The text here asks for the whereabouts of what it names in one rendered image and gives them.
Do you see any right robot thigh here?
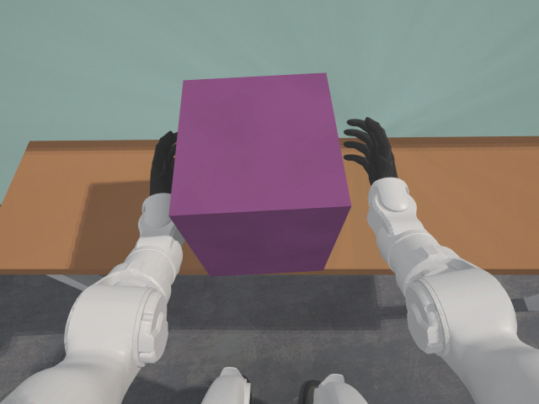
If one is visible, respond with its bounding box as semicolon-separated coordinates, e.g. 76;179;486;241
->
313;382;368;404

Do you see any robot thigh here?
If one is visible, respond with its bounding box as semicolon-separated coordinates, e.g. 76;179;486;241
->
313;382;368;404
201;375;250;404

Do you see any robot right hand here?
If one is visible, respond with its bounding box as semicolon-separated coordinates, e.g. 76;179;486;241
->
344;117;398;186

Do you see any carton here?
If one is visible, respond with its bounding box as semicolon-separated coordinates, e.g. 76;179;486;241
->
168;72;351;277

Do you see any table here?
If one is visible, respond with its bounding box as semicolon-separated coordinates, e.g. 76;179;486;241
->
0;136;539;311

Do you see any robot right forearm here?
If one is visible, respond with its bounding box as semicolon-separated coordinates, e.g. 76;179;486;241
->
367;178;517;332

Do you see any robot left forearm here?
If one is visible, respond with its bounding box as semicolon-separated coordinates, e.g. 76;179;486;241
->
64;193;185;354

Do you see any right robot upper arm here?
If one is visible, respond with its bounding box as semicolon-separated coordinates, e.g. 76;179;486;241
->
405;268;539;404

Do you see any left robot upper arm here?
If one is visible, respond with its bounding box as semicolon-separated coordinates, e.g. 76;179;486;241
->
0;284;168;404

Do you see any robot left hand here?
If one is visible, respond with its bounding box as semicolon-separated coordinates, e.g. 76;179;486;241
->
150;131;178;196

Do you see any left robot thigh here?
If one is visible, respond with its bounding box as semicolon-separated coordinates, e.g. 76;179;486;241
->
201;375;250;404

